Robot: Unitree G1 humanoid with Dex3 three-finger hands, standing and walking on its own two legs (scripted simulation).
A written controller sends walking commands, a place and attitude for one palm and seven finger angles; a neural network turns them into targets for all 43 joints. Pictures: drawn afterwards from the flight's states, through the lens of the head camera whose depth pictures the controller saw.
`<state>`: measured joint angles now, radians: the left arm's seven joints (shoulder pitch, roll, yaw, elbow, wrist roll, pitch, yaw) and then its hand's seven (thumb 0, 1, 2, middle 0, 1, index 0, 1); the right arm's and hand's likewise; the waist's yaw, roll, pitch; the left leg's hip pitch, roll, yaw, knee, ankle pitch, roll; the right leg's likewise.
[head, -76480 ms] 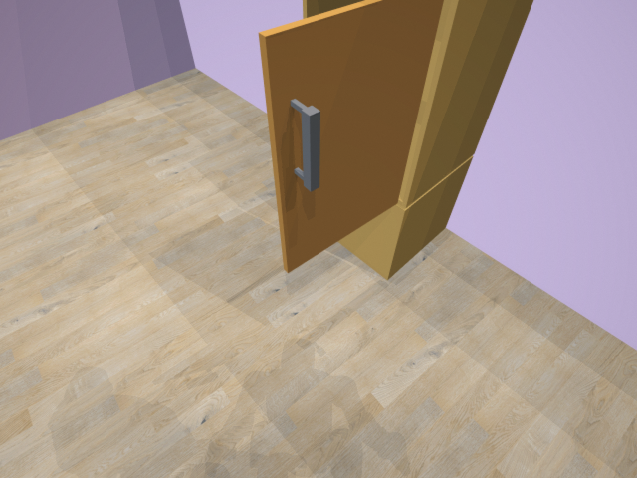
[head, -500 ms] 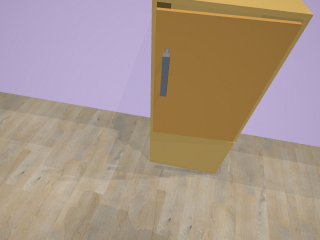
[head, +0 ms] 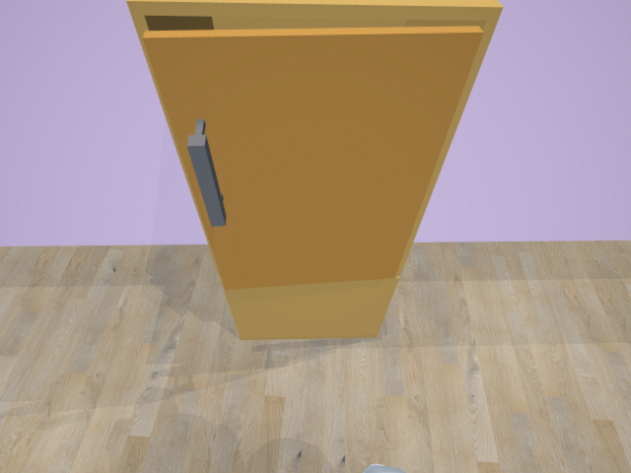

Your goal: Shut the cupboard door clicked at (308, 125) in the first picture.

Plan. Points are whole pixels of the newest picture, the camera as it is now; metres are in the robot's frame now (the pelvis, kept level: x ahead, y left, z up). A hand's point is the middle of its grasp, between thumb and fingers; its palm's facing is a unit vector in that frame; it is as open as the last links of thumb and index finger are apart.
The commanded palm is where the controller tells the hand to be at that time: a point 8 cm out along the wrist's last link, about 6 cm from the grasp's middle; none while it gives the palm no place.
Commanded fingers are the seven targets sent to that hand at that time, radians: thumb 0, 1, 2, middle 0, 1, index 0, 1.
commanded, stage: come to a stop and stand still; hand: left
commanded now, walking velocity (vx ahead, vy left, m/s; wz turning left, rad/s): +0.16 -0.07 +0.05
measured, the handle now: (210, 175) +0.52 +0.17 +0.06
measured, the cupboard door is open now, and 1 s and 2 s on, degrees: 4 4 4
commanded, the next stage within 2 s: look again from close up in 1.20 s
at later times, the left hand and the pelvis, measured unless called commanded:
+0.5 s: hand out of the picture +0.10 +0.17 -0.18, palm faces +0.11 -0.97 -0.20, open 7.4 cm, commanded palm none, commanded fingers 0.00 0.90 0.90 -0.20 -0.30 -0.20 -0.30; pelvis +0.07 -0.01 +0.00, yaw +2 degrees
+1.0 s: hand out of the picture +0.04 +0.13 -0.16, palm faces +0.04 -0.98 -0.20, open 7.4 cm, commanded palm none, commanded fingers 0.00 0.90 0.90 -0.20 -0.30 -0.20 -0.30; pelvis +0.03 -0.05 +0.01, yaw +1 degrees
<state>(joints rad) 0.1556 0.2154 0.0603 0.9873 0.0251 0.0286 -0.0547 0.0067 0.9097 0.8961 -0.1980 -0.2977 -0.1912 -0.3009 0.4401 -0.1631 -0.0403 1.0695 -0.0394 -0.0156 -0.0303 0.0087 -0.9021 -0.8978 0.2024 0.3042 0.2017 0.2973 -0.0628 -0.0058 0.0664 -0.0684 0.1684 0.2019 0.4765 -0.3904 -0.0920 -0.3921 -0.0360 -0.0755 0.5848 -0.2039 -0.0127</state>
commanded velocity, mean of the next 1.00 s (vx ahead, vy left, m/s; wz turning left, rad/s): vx -0.05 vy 0.05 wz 0.00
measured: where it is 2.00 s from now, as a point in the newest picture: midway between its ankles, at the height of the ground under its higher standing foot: outside the picture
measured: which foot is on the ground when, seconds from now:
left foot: down 0.00-0.02, up 0.04-0.48, down 0.50-1.00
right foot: up 0.00-0.00, down 0.02-0.52, up 0.54-0.86, down 0.88-1.00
